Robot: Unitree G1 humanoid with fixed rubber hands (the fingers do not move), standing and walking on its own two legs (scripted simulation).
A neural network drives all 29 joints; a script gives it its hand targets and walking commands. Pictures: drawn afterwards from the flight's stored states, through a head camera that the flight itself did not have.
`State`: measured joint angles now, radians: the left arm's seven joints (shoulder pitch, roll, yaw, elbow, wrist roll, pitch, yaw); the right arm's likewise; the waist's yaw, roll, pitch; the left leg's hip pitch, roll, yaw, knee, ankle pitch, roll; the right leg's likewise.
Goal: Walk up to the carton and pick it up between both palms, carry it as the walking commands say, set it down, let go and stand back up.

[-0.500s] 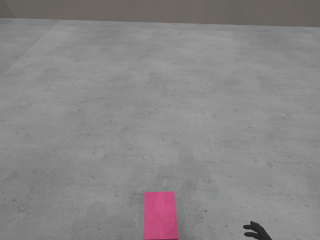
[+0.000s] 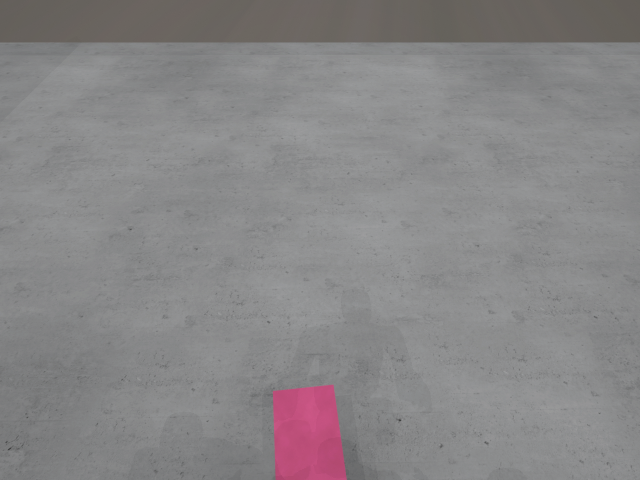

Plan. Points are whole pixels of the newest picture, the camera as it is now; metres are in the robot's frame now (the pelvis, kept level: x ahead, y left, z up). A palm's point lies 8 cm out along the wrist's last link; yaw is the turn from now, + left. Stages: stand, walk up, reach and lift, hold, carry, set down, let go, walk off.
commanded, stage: stand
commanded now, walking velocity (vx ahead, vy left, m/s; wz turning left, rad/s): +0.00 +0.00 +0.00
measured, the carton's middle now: (307, 441) +0.37 +0.01 -0.68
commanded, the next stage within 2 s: none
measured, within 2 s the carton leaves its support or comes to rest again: neither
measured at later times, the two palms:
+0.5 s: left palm out of the picture +0.08 +0.25 -0.10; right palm out of the picture +0.03 -0.27 -0.11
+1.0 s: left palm out of the picture +0.06 +0.25 -0.10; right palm out of the picture -0.01 -0.27 -0.11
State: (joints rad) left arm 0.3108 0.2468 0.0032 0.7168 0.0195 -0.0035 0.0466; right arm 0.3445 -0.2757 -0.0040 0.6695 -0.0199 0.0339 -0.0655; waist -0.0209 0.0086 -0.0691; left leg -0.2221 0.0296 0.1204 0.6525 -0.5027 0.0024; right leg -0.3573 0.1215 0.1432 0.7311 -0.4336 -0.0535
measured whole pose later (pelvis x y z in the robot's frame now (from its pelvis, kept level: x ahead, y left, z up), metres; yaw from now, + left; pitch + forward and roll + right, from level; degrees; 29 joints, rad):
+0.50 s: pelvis -0.01 +0.00 +0.00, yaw -2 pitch +3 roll +1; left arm 0.33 0.25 0.00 0.71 0.02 0.01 0.04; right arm 0.37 -0.29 -0.01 0.71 -0.02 0.05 -0.06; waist -0.02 0.01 -0.04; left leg -0.19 0.03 0.16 0.61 -0.47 0.00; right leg -0.34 0.13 0.17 0.71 -0.40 -0.05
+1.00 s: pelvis -0.03 +0.00 +0.01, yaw -3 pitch +1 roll +1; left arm 0.32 0.24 0.00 0.73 0.02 0.01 0.05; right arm 0.37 -0.28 -0.02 0.77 -0.03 0.05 -0.05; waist -0.02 0.00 -0.01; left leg -0.16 0.03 0.18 0.59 -0.44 0.01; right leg -0.33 0.12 0.18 0.69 -0.36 -0.04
